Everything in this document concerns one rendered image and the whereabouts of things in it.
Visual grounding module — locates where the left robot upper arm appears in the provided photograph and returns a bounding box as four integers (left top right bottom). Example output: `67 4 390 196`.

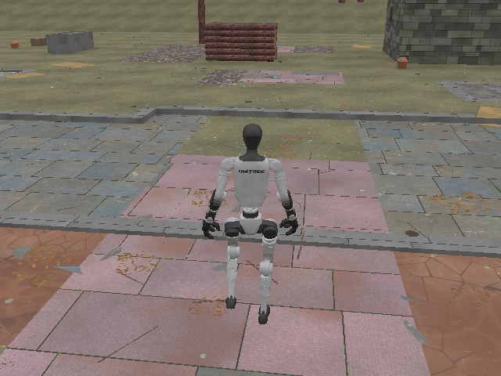
214 157 236 201

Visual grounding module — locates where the robot left thigh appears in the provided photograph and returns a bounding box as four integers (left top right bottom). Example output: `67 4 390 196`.
225 217 240 259

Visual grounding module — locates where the left robot foot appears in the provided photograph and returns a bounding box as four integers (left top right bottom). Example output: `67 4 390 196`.
225 296 236 309

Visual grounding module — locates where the left robot forearm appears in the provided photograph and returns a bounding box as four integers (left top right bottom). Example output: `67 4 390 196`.
204 189 221 223

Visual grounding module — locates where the robot left hand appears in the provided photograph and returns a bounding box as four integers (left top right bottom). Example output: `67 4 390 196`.
202 220 220 239

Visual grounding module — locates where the robot right hand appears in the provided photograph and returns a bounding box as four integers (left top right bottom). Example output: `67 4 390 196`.
279 218 298 236

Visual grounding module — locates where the right robot forearm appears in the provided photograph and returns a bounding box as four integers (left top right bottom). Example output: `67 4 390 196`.
282 190 297 221

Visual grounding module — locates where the right robot upper arm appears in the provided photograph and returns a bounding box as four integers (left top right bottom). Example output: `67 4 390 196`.
268 158 289 202

